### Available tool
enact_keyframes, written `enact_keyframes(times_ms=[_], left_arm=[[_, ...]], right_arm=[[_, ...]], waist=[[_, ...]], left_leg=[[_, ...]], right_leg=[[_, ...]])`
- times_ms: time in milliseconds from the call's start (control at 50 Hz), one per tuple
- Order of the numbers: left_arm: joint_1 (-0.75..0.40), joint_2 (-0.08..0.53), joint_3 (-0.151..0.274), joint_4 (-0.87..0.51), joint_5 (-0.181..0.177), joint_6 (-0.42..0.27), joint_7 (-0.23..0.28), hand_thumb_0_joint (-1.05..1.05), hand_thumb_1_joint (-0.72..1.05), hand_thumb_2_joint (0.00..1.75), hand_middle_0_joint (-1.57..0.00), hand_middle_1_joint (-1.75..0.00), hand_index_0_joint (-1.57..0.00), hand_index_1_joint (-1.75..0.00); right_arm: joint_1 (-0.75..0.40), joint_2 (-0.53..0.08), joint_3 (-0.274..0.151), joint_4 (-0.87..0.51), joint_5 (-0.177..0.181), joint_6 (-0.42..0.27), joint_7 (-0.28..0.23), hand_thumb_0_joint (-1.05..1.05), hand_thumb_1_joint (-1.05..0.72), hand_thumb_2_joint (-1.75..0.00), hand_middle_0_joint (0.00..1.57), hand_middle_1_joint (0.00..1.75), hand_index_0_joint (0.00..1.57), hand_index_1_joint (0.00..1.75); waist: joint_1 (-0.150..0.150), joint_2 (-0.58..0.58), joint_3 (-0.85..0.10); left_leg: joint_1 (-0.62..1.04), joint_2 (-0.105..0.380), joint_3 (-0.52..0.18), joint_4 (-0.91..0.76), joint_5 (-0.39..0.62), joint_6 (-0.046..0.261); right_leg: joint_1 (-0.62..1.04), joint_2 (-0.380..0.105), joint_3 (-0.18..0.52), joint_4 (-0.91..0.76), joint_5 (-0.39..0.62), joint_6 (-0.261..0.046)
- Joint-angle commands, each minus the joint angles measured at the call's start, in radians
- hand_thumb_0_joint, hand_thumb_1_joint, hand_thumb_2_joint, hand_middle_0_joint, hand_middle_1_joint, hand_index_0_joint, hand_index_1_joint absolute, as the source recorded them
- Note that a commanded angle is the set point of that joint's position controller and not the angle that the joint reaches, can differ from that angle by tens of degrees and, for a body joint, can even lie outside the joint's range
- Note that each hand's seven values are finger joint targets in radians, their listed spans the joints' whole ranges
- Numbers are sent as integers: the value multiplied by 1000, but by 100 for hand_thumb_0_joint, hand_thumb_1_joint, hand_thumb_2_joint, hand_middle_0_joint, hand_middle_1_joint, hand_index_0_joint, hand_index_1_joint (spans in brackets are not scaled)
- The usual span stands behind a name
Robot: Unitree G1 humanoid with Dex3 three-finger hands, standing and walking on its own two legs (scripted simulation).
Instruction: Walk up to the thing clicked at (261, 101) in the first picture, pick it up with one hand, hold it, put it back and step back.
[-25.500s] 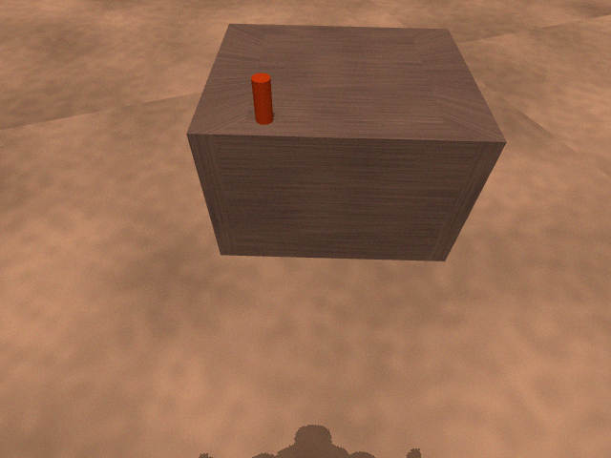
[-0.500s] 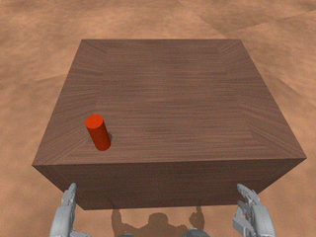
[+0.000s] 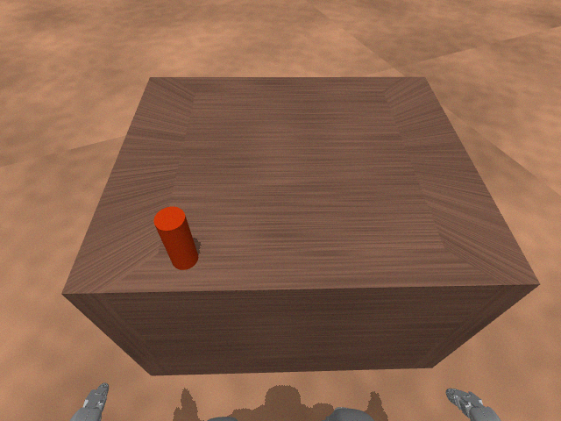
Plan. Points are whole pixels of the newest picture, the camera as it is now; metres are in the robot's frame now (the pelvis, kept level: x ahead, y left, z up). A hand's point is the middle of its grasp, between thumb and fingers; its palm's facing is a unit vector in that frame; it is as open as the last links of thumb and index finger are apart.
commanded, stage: home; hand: left
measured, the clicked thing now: (178, 240) +0.43 +0.20 -0.07
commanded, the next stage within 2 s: stand in 0.14 s
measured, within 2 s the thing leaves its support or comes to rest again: neither
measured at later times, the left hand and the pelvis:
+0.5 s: hand out of the picture +0.05 +0.24 -0.12, palm faces -0.01 -0.94 -0.35, open 14.3 cm; pelvis -0.01 +0.00 +0.04, yaw +1 degrees
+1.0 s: hand out of the picture +0.05 +0.25 -0.11, palm faces -0.01 -0.94 -0.34, open 7.4 cm; pelvis -0.01 +0.00 +0.05, yaw +1 degrees
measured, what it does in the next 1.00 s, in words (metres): stands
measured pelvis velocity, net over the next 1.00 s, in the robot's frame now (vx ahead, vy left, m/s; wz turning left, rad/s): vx -0.01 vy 0.00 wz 0.01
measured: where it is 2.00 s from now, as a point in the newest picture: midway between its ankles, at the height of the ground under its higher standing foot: outside the picture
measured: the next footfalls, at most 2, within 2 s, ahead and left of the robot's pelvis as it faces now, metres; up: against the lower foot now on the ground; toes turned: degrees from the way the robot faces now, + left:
none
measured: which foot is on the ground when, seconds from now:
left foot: down 0.00-1.00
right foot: down 0.00-1.00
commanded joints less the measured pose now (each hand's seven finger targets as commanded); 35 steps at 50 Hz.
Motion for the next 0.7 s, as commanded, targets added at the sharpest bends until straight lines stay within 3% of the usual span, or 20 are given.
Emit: enact_keyframes(times_ms=[0,60,120,160,220,240,280,340,380,400,440,600,680], left_arm=[[-41,161,61,15,-10,-55,5,0,-59,3,-4,-5,-4,-5],[-63,188,61,87,-12,-56,6,0,-58,4,-5,-5,-5,-5],[-75,188,58,150,-24,-53,9,0,-59,3,-4,-5,-4,-5],[-67,185,54,194,-31,-48,12,0,-57,4,-5,-5,-5,-5],[-80,189,49,255,-33,-40,13,0,-59,3,-4,-5,-4,-5],[-80,187,45,274,-33,-39,12,0,-51,11,-12,-13,-12,-13],[-105,200,42,302,-33,-41,10,0,-35,27,-20,-29,-20,-29],[-118,202,36,337,-34,-43,8,0,-11,51,-20,-30,-20,-30],[-140,196,36,355,-38,-45,8,0,5,67,-20,-30,-20,-30],[-129,188,33,368,-38,-44,7,0,13,75,-20,-30,-20,-30],[-140,191,34,385,-37,-44,6,0,29,90,-20,-30,-20,-30],[-169,190,29,429,-37,-38,3,0,90,90,-20,-30,-20,-30],[-184,199,30,438,-36,-39,3,0,90,90,-20,-30,-20,-30]], right_arm=[[-54,-171,-62,-24,8,-41,-7,0,-90,-90,20,30,20,30],[-41,-168,-59,38,17,-33,-8,0,-90,-90,20,30,20,30],[-23,-183,-52,99,19,-34,-12,0,-90,-90,20,30,20,30],[-43,-191,-47,131,20,-34,-15,0,-90,-90,20,30,20,30],[-61,-191,-37,175,23,-31,-17,0,-90,-90,20,30,20,30],[-67,-192,-34,188,24,-29,-18,0,-90,-90,20,30,20,30],[-61,-187,-29,219,28,-24,-16,0,-90,-90,20,30,20,30],[-68,-191,-26,251,31,-24,-12,0,-90,-90,20,30,20,30],[-55,-192,-24,271,30,-27,-12,0,-90,-90,20,30,20,30],[-81,-197,-24,275,30,-27,-11,0,-90,-90,20,30,20,30],[-82,-197,-24,285,33,-28,-12,0,-90,-90,20,30,20,30],[-107,-199,-21,318,34,-27,-13,0,-90,-90,20,30,20,30],[-106,-196,-16,325,35,-26,-11,0,-90,-90,20,30,20,30]], waist=[[11,25,-66],[-5,-16,-62],[-8,15,-71],[5,32,-68],[7,9,-33],[8,4,-30],[-2,-20,8],[-4,-11,25],[-8,3,11],[4,9,23],[2,10,16],[5,14,21],[4,6,13]], left_leg=[[40,50,-112,-228,228,82],[85,35,-87,-236,214,70],[136,55,-101,-290,310,67],[148,72,-115,-332,346,66],[143,76,-115,-399,289,57],[159,73,-108,-406,301,53],[162,56,-91,-437,228,44],[208,63,-95,-471,236,41],[195,77,-104,-508,271,41],[194,74,-104,-516,252,39],[199,81,-104,-536,269,37],[208,83,-105,-586,235,30],[210,86,-103,-600,256,29]], right_leg=[[121,-36,96,-197,196,-84],[133,-67,135,-282,168,-89],[182,-67,113,-288,280,-76],[223,-59,93,-300,312,-64],[262,-65,94,-361,271,-58],[267,-71,98,-385,284,-57],[264,-86,124,-460,204,-54],[256,-85,122,-514,147,-45],[316,-79,106,-505,208,-39],[311,-77,102,-519,194,-34],[338,-83,98,-524,208,-33],[350,-81,84,-559,194,-22],[366,-85,83,-557,218,-18]])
